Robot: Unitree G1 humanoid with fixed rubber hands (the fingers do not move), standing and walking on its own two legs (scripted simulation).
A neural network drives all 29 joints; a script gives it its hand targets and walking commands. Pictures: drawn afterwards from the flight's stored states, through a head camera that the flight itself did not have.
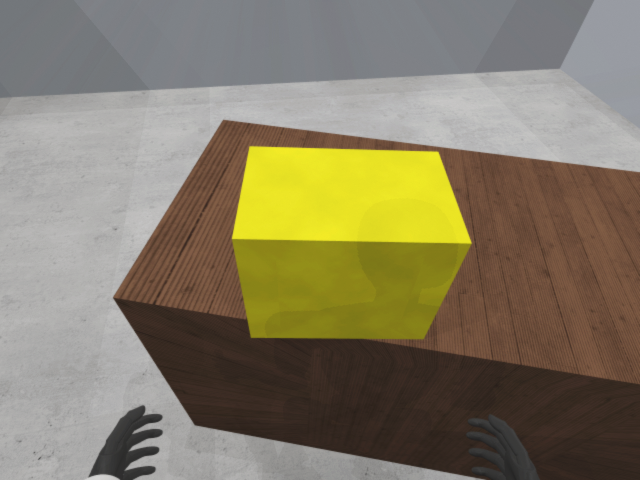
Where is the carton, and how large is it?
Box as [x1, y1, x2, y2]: [232, 146, 471, 338]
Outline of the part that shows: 250,146 234,225 232,241 251,337 423,338 471,243 438,152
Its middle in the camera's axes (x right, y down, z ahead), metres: +0.03 +0.02 +0.59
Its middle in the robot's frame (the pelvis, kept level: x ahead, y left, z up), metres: +0.44 -0.03 +0.03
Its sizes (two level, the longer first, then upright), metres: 0.275 0.179 0.233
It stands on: a pedestal, 0.69 m high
